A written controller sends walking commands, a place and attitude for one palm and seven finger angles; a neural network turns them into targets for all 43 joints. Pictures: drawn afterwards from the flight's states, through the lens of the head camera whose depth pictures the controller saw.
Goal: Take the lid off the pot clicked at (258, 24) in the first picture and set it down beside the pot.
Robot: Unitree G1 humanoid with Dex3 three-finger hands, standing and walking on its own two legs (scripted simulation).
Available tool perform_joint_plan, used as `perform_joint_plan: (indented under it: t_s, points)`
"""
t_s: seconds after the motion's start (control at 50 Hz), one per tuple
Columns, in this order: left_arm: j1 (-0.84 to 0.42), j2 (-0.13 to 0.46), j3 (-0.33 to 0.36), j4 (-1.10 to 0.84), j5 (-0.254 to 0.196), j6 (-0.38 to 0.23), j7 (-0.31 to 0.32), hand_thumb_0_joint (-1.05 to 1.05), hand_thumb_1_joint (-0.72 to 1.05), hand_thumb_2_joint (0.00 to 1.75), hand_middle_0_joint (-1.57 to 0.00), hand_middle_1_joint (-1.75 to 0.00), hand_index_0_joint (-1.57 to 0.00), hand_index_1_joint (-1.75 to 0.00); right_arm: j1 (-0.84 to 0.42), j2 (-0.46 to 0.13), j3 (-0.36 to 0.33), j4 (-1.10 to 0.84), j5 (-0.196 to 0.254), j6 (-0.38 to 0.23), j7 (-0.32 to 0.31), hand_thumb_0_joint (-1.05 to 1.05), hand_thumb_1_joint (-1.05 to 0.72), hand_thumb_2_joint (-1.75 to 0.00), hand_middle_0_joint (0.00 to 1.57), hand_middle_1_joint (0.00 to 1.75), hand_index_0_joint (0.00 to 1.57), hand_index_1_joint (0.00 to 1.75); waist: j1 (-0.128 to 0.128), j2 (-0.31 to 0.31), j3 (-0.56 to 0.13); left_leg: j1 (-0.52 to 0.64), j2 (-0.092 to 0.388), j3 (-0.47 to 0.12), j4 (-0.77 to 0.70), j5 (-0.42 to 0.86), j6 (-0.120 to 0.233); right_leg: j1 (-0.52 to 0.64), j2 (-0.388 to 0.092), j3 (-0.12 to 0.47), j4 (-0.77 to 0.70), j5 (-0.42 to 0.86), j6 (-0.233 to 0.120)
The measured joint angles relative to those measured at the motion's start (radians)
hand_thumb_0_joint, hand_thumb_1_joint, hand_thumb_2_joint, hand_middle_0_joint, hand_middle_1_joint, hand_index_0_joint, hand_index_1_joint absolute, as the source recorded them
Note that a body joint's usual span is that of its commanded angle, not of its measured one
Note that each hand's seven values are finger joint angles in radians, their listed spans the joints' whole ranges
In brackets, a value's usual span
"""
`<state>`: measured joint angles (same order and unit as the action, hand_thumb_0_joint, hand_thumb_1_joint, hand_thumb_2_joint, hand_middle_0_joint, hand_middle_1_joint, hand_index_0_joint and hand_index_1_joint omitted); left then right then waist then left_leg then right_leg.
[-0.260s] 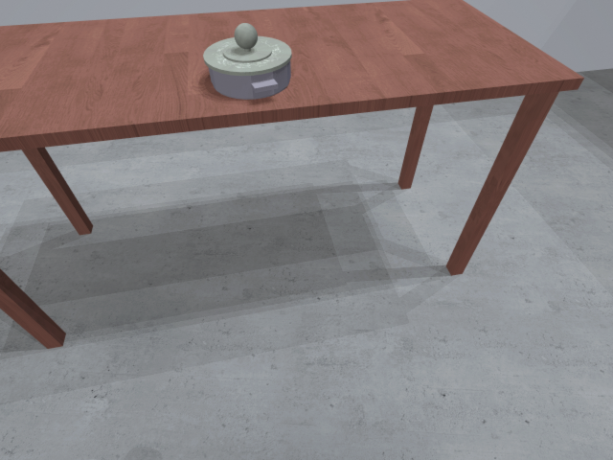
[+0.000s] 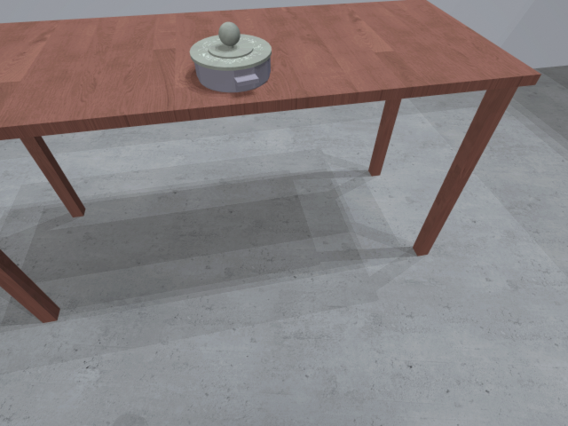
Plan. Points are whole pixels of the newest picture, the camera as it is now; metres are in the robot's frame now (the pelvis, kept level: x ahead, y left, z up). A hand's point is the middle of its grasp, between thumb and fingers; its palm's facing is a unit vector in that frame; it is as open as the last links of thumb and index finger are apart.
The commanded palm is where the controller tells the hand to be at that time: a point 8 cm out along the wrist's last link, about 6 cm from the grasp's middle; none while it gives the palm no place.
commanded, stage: look at it before walking up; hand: left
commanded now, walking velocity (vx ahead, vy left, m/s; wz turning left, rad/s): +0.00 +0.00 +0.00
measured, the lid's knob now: (229, 34) +0.90 +0.18 +0.16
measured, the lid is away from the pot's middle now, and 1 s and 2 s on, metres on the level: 0.00 0.00 0.00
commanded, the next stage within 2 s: turn to face it in 0.38 s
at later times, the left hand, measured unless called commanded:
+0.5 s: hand out of the picture +0.06 +0.24 -0.16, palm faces -0.03 -0.95 -0.31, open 7.4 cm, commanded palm none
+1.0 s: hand out of the picture +0.02 +0.22 -0.19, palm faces +0.11 -0.96 -0.24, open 7.4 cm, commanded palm none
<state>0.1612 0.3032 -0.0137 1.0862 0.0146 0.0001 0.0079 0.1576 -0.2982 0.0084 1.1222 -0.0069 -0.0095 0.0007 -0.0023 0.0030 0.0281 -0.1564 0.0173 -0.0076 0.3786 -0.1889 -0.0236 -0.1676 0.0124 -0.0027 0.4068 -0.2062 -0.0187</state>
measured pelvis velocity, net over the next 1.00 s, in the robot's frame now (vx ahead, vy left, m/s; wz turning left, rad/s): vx -0.01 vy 0.02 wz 0.11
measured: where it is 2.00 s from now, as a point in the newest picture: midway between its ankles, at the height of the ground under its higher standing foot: outside the picture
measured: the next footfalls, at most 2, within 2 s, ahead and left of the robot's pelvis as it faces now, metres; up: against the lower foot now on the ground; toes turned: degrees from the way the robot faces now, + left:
right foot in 1.20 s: +0.01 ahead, -0.10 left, +0.00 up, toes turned +9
left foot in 1.60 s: +0.00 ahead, +0.12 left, +0.00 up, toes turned +19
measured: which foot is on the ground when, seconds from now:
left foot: down 0.00-1.00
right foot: down 0.00-0.94, up 0.96-1.00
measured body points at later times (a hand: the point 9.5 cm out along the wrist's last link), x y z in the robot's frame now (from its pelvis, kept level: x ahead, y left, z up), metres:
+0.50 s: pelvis +0.01 +0.01 +0.00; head +0.01 +0.00 +0.45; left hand +0.07 +0.29 -0.14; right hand +0.07 -0.27 -0.14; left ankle +0.01 +0.14 -0.74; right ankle +0.01 -0.11 -0.74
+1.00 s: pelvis -0.01 +0.02 -0.01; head +0.01 +0.03 +0.44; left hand +0.01 +0.28 -0.17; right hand +0.05 -0.21 -0.16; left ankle +0.01 +0.14 -0.74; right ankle +0.00 -0.10 -0.73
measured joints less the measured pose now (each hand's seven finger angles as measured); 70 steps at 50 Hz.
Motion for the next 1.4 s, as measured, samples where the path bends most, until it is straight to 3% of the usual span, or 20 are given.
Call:
perform_joint_plan:
  t_s: [0.56, 0.92, 1.06, 1.12, 1.16, 1.18, 1.22, 1.28, 1.34, 1.4]
  points:
    - [0.007, -0.004, 0.002, 0.008, 0.000, 0.000, 0.002, 0.01, 0.91, 0.90, -0.20, -0.30, -0.20, -0.29, -0.011, 0.005, 0.001, 0.002, 0.003, -0.003, -0.002, 0.01, -0.90, -0.90, 0.20, 0.30, 0.20, 0.30, 0.002, -0.002, 0.002, 0.014, -0.009, 0.001, -0.014, -0.003, 0.009, 0.017, -0.009, 0.001, -0.018, -0.002, 0.010]
    - [0.052, -0.073, 0.022, -0.058, 0.002, 0.046, 0.020, 0.01, 0.91, 0.90, -0.20, -0.30, -0.20, -0.29, 0.050, 0.102, -0.015, -0.057, -0.001, 0.044, 0.003, 0.01, -0.90, -0.90, 0.20, 0.30, 0.20, 0.30, 0.002, -0.022, 0.027, -0.124, -0.058, -0.067, 0.212, -0.092, 0.029, -0.074, -0.056, -0.068, 0.175, -0.104, 0.028]
    - [0.046, -0.072, 0.040, -0.073, 0.000, 0.050, 0.026, 0.01, 0.91, 0.90, -0.20, -0.30, -0.20, -0.29, 0.076, 0.133, -0.020, -0.085, -0.003, 0.030, -0.011, 0.01, -0.90, -0.90, 0.20, 0.30, 0.20, 0.30, -0.001, -0.027, 0.030, -0.132, -0.080, -0.101, 0.136, -0.028, 0.038, -0.153, -0.024, -0.009, 0.397, -0.274, 0.034]
    - [0.047, -0.083, 0.042, -0.086, -0.004, 0.042, 0.026, 0.01, 0.91, 0.90, -0.20, -0.30, -0.20, -0.29, 0.078, 0.123, -0.028, -0.091, -0.005, 0.034, -0.016, 0.01, -0.90, -0.90, 0.20, 0.30, 0.21, 0.30, -0.003, -0.002, 0.026, -0.136, -0.082, -0.124, 0.098, 0.005, 0.028, -0.141, -0.013, -0.003, 0.368, -0.267, 0.037]
    - [0.051, -0.090, 0.042, -0.094, -0.006, 0.035, 0.026, 0.01, 0.91, 0.90, -0.20, -0.30, -0.20, -0.29, 0.078, 0.113, -0.035, -0.094, -0.004, 0.037, -0.017, 0.01, -0.90, -0.90, 0.20, 0.30, 0.21, 0.30, -0.004, 0.010, 0.021, -0.145, -0.088, -0.137, 0.097, 0.014, 0.016, -0.104, -0.010, -0.002, 0.271, -0.212, 0.040]
    - [0.055, -0.091, 0.041, -0.099, -0.006, 0.030, 0.027, 0.01, 0.91, 0.90, -0.20, -0.30, -0.20, -0.29, 0.080, 0.108, -0.038, -0.096, -0.002, 0.038, -0.016, 0.01, -0.90, -0.90, 0.20, 0.30, 0.21, 0.30, -0.003, 0.012, 0.017, -0.155, -0.094, -0.141, 0.109, 0.012, 0.009, -0.074, -0.012, -0.003, 0.196, -0.162, 0.041]
    - [0.061, -0.105, 0.041, -0.097, 0.000, 0.021, 0.031, 0.01, 0.91, 0.90, -0.20, -0.30, -0.20, -0.29, 0.076, 0.093, -0.047, -0.094, 0.005, 0.045, -0.015, 0.01, -0.90, -0.90, 0.20, 0.30, 0.21, 0.30, -0.002, 0.038, 0.019, -0.181, -0.087, -0.146, 0.177, -0.040, 0.006, -0.050, -0.002, -0.021, 0.152, -0.124, 0.004]
    - [0.088, -0.118, 0.036, -0.102, 0.006, 0.016, 0.033, 0.01, 0.91, 0.90, -0.20, -0.30, -0.20, -0.29, 0.081, 0.081, -0.062, -0.091, -0.002, 0.064, -0.011, 0.01, -0.90, -0.90, 0.20, 0.30, 0.20, 0.30, -0.002, 0.040, 0.007, -0.248, -0.082, -0.087, 0.413, -0.204, 0.012, -0.025, -0.015, -0.052, 0.142, -0.129, -0.031]
    - [0.128, -0.127, 0.034, -0.094, 0.009, 0.004, 0.029, 0.01, 0.91, 0.90, -0.20, -0.30, -0.20, -0.29, 0.086, 0.074, -0.068, -0.082, -0.010, 0.059, -0.003, 0.01, -0.90, -0.90, 0.20, 0.30, 0.20, 0.30, 0.005, 0.029, -0.007, -0.275, -0.047, -0.033, 0.584, -0.191, 0.014, 0.019, -0.023, -0.071, 0.089, -0.111, -0.039]
    - [0.179, -0.135, 0.032, -0.077, 0.014, -0.010, 0.021, 0.01, 0.91, 0.90, -0.20, -0.30, -0.20, -0.29, 0.093, 0.078, -0.072, -0.077, -0.016, 0.051, 0.007, 0.01, -0.90, -0.90, 0.20, 0.30, 0.20, 0.30, 0.011, 0.013, -0.028, -0.260, -0.004, 0.009, 0.606, -0.167, 0.017, 0.047, -0.022, -0.083, 0.047, -0.097, -0.043]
